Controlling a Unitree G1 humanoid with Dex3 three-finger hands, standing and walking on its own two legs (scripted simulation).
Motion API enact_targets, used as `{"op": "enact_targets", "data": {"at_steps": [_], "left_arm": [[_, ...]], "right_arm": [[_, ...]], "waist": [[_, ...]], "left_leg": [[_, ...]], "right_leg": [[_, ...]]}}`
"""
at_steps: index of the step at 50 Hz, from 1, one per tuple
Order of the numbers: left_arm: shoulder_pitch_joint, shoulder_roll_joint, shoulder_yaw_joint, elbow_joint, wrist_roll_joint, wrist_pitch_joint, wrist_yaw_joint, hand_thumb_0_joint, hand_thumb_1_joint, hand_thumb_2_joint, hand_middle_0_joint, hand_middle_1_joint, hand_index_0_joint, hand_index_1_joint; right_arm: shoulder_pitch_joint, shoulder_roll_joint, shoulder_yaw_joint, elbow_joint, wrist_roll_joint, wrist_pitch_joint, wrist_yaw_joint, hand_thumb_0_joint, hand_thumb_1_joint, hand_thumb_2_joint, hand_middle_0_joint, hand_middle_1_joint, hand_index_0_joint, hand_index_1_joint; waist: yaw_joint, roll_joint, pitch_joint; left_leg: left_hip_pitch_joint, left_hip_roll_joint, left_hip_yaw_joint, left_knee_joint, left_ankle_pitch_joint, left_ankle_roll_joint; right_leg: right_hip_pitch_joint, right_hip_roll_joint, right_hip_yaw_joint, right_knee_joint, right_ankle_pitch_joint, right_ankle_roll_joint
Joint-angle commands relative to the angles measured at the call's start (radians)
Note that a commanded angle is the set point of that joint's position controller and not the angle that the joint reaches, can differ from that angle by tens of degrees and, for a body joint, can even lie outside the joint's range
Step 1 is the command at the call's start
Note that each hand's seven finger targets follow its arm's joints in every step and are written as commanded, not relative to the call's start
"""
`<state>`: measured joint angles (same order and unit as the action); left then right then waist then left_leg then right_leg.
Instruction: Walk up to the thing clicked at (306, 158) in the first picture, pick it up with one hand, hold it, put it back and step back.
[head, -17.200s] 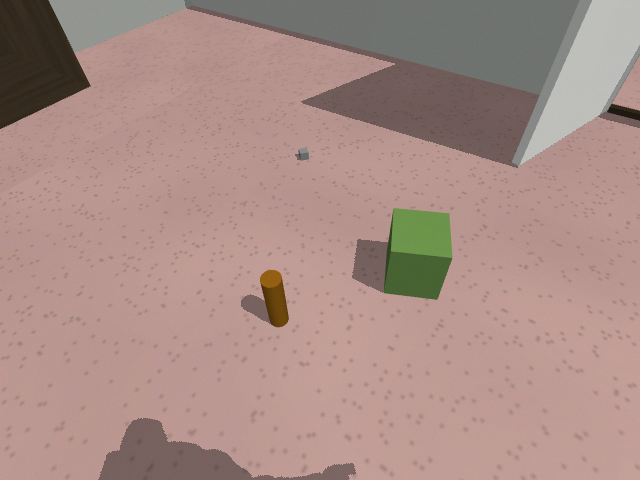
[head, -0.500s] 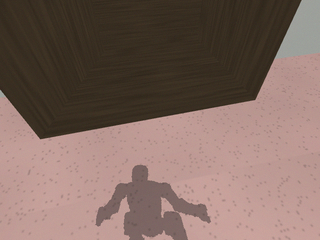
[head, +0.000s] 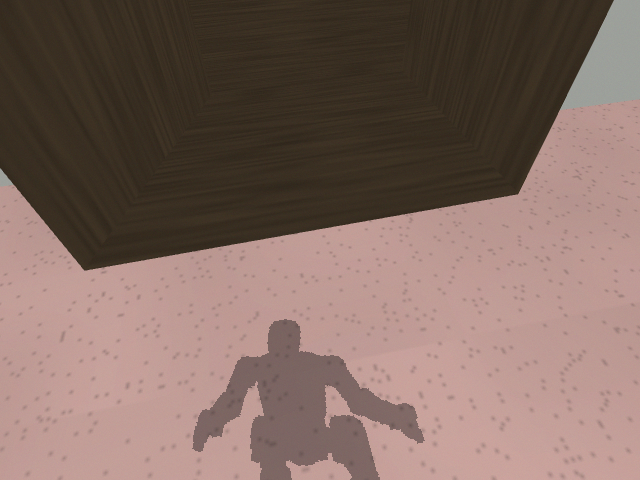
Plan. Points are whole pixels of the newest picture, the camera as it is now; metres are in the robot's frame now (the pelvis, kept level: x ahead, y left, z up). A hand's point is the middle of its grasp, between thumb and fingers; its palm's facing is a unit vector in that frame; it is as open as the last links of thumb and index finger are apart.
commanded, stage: stand
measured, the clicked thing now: out of the picture -0.25 -1.35 -0.76
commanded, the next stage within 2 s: walk up in 0.36 s
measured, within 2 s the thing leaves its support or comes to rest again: neither
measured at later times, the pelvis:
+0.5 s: pelvis +0.00 -0.01 -0.01, yaw -8 degrees
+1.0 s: pelvis +0.16 -0.06 -0.01, yaw -31 degrees
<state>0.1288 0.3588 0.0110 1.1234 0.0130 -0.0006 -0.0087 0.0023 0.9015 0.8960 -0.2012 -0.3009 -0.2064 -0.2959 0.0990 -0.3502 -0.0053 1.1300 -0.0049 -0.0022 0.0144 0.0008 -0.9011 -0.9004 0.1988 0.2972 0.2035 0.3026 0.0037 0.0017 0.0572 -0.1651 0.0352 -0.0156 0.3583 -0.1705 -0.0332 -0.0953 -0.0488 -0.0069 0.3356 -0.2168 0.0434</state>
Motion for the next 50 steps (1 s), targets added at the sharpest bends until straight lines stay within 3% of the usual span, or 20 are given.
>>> {"op": "enact_targets", "data": {"at_steps": [1,17,18,19,21,22,23,24,25,27,30,31,32,33,34,35,38,41,47,50], "left_arm": [[-0.027,0.217,0.038,-0.055,-0.004,-0.025,0.018,0.000,0.900,0.900,-0.200,-0.300,-0.200,-0.300],[-0.036,0.213,0.039,-0.062,-0.005,-0.025,0.017,0.000,0.900,0.900,-0.200,-0.300,-0.200,-0.300],[0.013,0.263,0.082,-0.114,0.009,-0.030,-0.006,0.000,0.900,0.900,-0.200,-0.300,-0.200,-0.300],[0.040,0.279,0.101,-0.148,0.017,-0.001,-0.021,0.000,0.900,0.900,-0.200,-0.300,-0.200,-0.300],[-0.058,0.256,0.104,-0.200,0.017,0.013,-0.036,0.000,0.900,0.900,-0.200,-0.300,-0.200,-0.300],[-0.129,0.233,0.105,-0.242,0.020,0.010,-0.043,0.000,0.900,0.900,-0.200,-0.300,-0.200,-0.300],[-0.127,0.232,0.106,-0.266,0.023,0.010,-0.042,0.000,0.900,0.900,-0.200,-0.300,-0.200,-0.300],[-0.072,0.245,0.104,-0.270,0.020,0.008,-0.047,0.000,0.900,0.900,-0.200,-0.300,-0.200,-0.300],[-0.053,0.251,0.100,-0.259,0.013,0.004,-0.055,0.000,0.900,0.900,-0.200,-0.300,-0.200,-0.300],[0.070,0.244,0.112,-0.246,-0.002,0.009,-0.072,0.000,0.900,0.900,-0.200,-0.300,-0.200,-0.300],[0.280,0.247,0.130,-0.189,-0.001,-0.004,-0.063,0.000,0.900,0.900,-0.200,-0.300,-0.200,-0.300],[0.409,0.285,0.150,-0.155,0.005,-0.013,-0.050,0.000,0.900,0.900,-0.200,-0.300,-0.200,-0.300],[0.479,0.358,0.169,-0.156,0.019,-0.026,-0.030,0.000,0.900,0.900,-0.200,-0.300,-0.200,-0.300],[0.408,0.383,0.166,-0.201,0.025,-0.033,-0.015,0.000,0.900,0.900,-0.200,-0.300,-0.200,-0.300],[0.301,0.351,0.143,-0.240,0.018,-0.036,-0.008,0.000,0.900,0.900,-0.200,-0.300,-0.200,-0.300],[0.234,0.386,0.144,-0.274,0.012,-0.039,0.002,0.000,0.900,0.900,-0.200,-0.300,-0.200,-0.300],[0.172,0.319,0.135,-0.311,-0.003,-0.055,0.032,0.000,0.900,0.900,-0.200,-0.300,-0.200,-0.300],[0.232,0.308,0.136,-0.329,-0.021,-0.068,0.054,0.000,0.900,0.900,-0.200,-0.300,-0.200,-0.300],[0.336,0.347,0.152,-0.388,-0.016,-0.079,0.086,0.000,0.900,0.900,-0.200,-0.300,-0.200,-0.300],[0.379,0.346,0.154,-0.411,-0.008,-0.077,0.098,0.000,0.900,0.900,-0.200,-0.300,-0.200,-0.300]], "right_arm": [[-0.033,-0.219,-0.036,-0.058,0.001,-0.025,-0.018,0.000,-0.900,-0.900,0.200,0.300,0.200,0.300],[-0.039,-0.217,-0.037,-0.069,0.000,-0.023,-0.019,0.000,-0.900,-0.900,0.200,0.300,0.200,0.300],[0.030,-0.274,-0.083,-0.115,-0.013,-0.030,-0.002,0.000,-0.900,-0.900,0.200,0.300,0.200,0.300],[-0.055,-0.320,-0.129,-0.187,-0.006,-0.032,0.017,0.000,-0.900,-0.900,0.200,0.300,0.200,0.300],[0.003,-0.309,-0.145,-0.203,-0.008,-0.028,0.019,0.000,-0.900,-0.900,0.200,0.300,0.200,0.300],[0.060,-0.320,-0.152,-0.205,-0.009,-0.027,0.023,0.000,-0.900,-0.900,0.200,0.300,0.200,0.300],[0.046,-0.332,-0.160,-0.233,-0.016,-0.030,0.026,0.000,-0.900,-0.900,0.200,0.300,0.200,0.300],[0.020,-0.348,-0.167,-0.260,-0.020,-0.032,0.029,0.000,-0.900,-0.900,0.200,0.300,0.200,0.300],[0.016,-0.320,-0.159,-0.280,-0.021,-0.030,0.032,0.000,-0.900,-0.900,0.200,0.300,0.200,0.300],[-0.086,-0.324,-0.165,-0.330,-0.032,-0.028,0.040,0.000,-0.900,-0.900,0.200,0.300,0.200,0.300],[-0.182,-0.287,-0.161,-0.377,-0.043,-0.012,0.051,0.000,-0.900,-0.900,0.200,0.300,0.200,0.300],[-0.186,-0.250,-0.152,-0.395,-0.045,-0.001,0.057,0.000,-0.900,-0.900,0.200,0.300,0.200,0.300],[-0.191,-0.169,-0.124,-0.421,-0.039,0.007,0.066,0.000,-0.900,-0.900,0.200,0.300,0.200,0.300],[-0.168,-0.133,-0.103,-0.435,-0.029,0.016,0.076,0.000,-0.900,-0.900,0.200,0.300,0.200,0.300],[-0.128,-0.190,-0.111,-0.433,-0.022,0.023,0.081,0.000,-0.900,-0.900,0.200,0.300,0.200,0.300],[-0.113,-0.240,-0.123,-0.429,-0.019,0.018,0.083,0.000,-0.900,-0.900,0.200,0.300,0.200,0.300],[-0.019,-0.280,-0.129,-0.373,-0.003,0.027,0.081,0.000,-0.900,-0.900,0.200,0.300,0.200,0.300],[0.013,-0.275,-0.138,-0.405,-0.027,0.055,0.083,0.000,-0.900,-0.900,0.200,0.300,0.200,0.300],[-0.086,-0.281,-0.151,-0.522,-0.074,0.077,0.102,0.000,-0.900,-0.900,0.200,0.300,0.200,0.300],[-0.139,-0.258,-0.146,-0.546,-0.065,0.074,0.090,0.000,-0.900,-0.900,0.200,0.300,0.200,0.300]], "waist": [[-0.006,0.008,-0.113],[-0.003,-0.002,-0.083],[-0.007,-0.005,-0.156],[-0.027,0.106,-0.076],[-0.074,0.202,0.028],[-0.119,0.265,0.028],[-0.099,0.220,0.042],[-0.065,0.175,0.030],[-0.060,0.109,0.028],[0.014,0.180,0.012],[0.100,0.127,-0.065],[0.160,-0.039,-0.080],[0.213,-0.288,-0.021],[0.156,-0.353,0.035],[0.084,-0.204,0.061],[0.055,-0.202,0.078],[-0.016,-0.145,0.047],[-0.020,-0.119,0.042],[0.001,-0.005,0.047],[0.021,-0.089,0.052]], "left_leg": [[0.071,0.094,-0.060,-0.034,0.239,0.044],[0.064,0.092,-0.058,-0.041,0.206,0.045],[0.084,0.043,-0.049,-0.003,-0.289,0.102],[0.221,0.063,-0.003,0.092,-0.428,0.102],[0.256,0.198,-0.147,-0.042,-0.605,0.164],[0.178,0.352,-0.278,-0.198,-0.630,0.238],[0.099,0.445,-0.317,-0.256,-0.553,0.274],[0.089,0.464,-0.318,-0.252,-0.512,0.275],[0.061,0.419,-0.257,-0.234,-0.468,0.264],[-0.001,0.350,-0.090,-0.174,-0.446,0.209],[-0.092,0.186,0.139,0.150,-0.364,0.142],[-0.222,0.096,0.194,0.433,-0.368,0.110],[-0.497,-0.010,0.151,0.677,-0.495,0.066],[-0.638,-0.063,0.038,0.809,-0.512,0.025],[-0.579,-0.025,-0.075,0.824,-0.422,0.018],[-0.562,-0.007,-0.114,0.822,-0.390,0.025],[-0.504,0.066,-0.134,0.756,-0.205,0.017],[-0.429,0.055,-0.111,0.713,-0.099,-0.001],[-0.510,0.054,-0.126,0.671,-0.030,-0.035],[-0.567,0.030,-0.148,0.594,-0.080,-0.027]], "right_leg": [[0.012,-0.090,0.051,-0.039,0.219,-0.051],[0.000,-0.087,0.052,-0.054,0.174,-0.051],[0.019,-0.022,0.022,0.012,-0.239,-0.094],[-0.301,-0.048,0.186,0.057,-0.290,-0.136],[-0.576,-0.026,0.089,0.241,-0.327,-0.110],[-0.570,0.020,0.006,0.500,-0.295,-0.081],[-0.546,-0.027,0.021,0.599,-0.273,-0.073],[-0.507,-0.065,0.032,0.580,-0.276,-0.074],[-0.474,-0.072,0.038,0.561,-0.262,-0.072],[-0.338,-0.086,0.014,0.479,-0.244,-0.064],[-0.072,-0.028,-0.049,0.277,-0.070,-0.066],[0.083,-0.005,0.031,0.182,-0.063,-0.083],[0.174,-0.089,0.333,0.018,-0.305,-0.138],[0.115,-0.224,0.695,-0.164,-0.539,-0.188],[-0.017,-0.282,0.877,-0.295,-0.727,-0.234],[-0.043,-0.287,0.938,-0.312,-0.710,-0.266],[0.038,-0.152,0.579,-0.191,-0.347,-0.175],[-0.030,-0.081,0.445,-0.144,-0.164,-0.141],[-0.056,-0.087,0.473,-0.071,-0.105,-0.199],[0.021,-0.088,0.484,0.047,0.274,-0.211]]}}
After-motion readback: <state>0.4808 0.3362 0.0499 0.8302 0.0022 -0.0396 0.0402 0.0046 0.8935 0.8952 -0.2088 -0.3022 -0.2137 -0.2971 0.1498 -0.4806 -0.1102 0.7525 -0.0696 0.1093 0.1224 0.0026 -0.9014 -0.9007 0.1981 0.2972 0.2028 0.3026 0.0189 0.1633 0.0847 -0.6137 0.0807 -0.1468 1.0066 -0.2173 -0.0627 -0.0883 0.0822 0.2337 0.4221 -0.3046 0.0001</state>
